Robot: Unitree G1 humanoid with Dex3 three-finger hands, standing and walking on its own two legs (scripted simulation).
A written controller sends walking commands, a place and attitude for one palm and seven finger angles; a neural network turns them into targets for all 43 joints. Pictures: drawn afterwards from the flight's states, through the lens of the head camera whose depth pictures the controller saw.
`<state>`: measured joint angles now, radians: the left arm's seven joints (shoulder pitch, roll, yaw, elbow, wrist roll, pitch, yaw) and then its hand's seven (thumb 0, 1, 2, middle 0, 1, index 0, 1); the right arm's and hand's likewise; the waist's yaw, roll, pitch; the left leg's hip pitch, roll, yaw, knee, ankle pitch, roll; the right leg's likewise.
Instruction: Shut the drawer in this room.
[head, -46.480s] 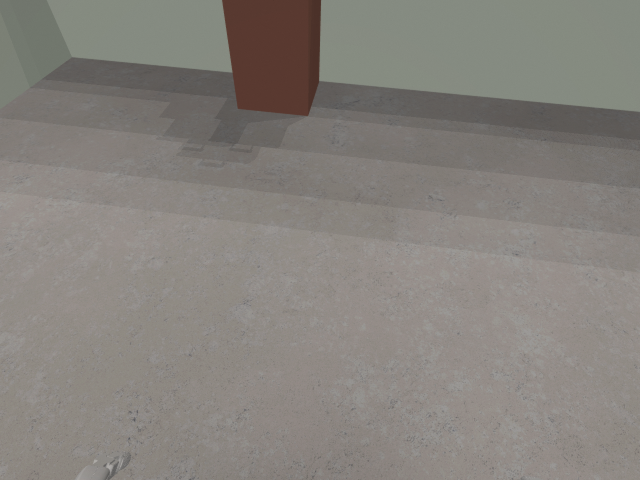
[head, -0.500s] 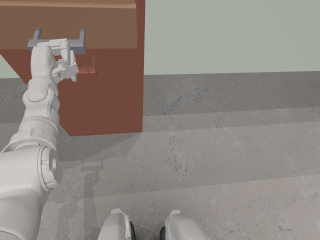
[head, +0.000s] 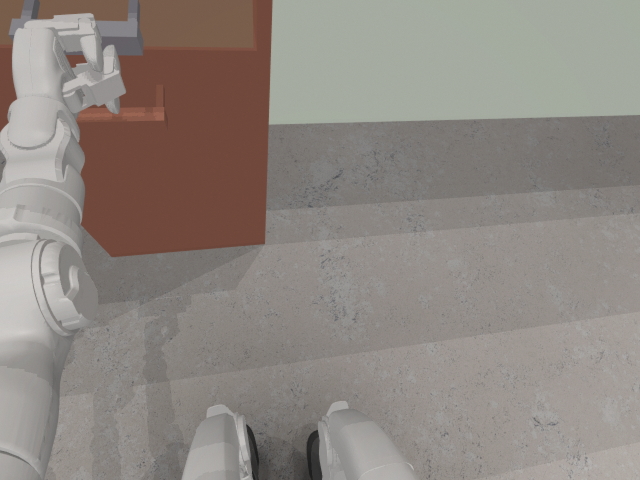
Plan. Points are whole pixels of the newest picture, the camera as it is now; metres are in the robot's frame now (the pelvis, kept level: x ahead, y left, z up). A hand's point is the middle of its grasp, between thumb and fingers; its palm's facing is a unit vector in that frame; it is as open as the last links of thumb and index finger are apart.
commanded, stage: push the drawer shut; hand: left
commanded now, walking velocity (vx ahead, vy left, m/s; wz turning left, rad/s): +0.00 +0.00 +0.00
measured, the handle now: (82, 22) +0.65 +0.19 +0.09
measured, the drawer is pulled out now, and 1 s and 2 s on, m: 0.00 0.00 0.00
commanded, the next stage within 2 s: pull the fist back off the drawer in 0.30 s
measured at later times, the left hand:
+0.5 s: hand (107, 69) +0.57 +0.16 +0.10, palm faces +0.01 -1.00 -0.03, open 3.5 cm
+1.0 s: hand (117, 73) +0.56 +0.15 +0.10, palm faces +0.04 -1.00 -0.02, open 3.3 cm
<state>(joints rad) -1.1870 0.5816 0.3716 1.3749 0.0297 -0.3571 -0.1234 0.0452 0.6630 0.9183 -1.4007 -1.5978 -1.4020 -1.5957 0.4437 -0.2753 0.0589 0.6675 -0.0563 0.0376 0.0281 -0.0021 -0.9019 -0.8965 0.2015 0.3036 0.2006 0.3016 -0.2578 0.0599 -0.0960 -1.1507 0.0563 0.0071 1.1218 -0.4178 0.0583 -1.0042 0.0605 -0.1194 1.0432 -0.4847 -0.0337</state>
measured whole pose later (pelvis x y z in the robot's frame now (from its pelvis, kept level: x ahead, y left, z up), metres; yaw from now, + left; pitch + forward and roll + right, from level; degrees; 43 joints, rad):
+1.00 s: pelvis -0.01 +0.01 +0.00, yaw -1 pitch +25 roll -6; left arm -1.14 0.52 0.35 1.25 0.01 -0.32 -0.06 0.06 0.79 0.90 -1.40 -1.60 -1.40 -1.60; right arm 0.46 -0.28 0.05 0.65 -0.06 0.01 0.05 0.00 -0.90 -0.90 0.20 0.30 0.20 0.30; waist -0.25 0.07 -0.10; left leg -1.16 0.05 0.02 1.12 -0.40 0.07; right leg -1.02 0.06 -0.10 1.04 -0.47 -0.02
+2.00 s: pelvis +0.02 -0.01 +0.09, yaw +2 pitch -1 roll -1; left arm -0.01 0.30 0.12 0.09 -0.10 -0.06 0.07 0.02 0.90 0.90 -1.40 -1.60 -1.40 -1.60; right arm 0.15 -0.24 0.06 0.56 0.04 0.04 -0.07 0.01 -0.90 -0.90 0.20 0.30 0.20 0.30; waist 0.03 0.06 -0.01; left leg -0.27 0.00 0.05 0.52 -0.23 0.04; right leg -0.17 0.03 -0.05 0.49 -0.31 -0.04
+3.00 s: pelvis +0.02 +0.01 +0.09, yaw +1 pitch +0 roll -1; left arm 0.61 0.38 0.32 -0.49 -0.07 -0.17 0.08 0.01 0.89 0.90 -1.40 -1.60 -1.41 -1.59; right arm 0.17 -0.26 -0.01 0.55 0.00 0.05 -0.06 0.01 -0.90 -0.90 0.20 0.30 0.20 0.30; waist 0.00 0.07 0.04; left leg -0.25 -0.02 0.08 0.41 -0.17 0.07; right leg -0.15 0.01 -0.02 0.38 -0.24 0.00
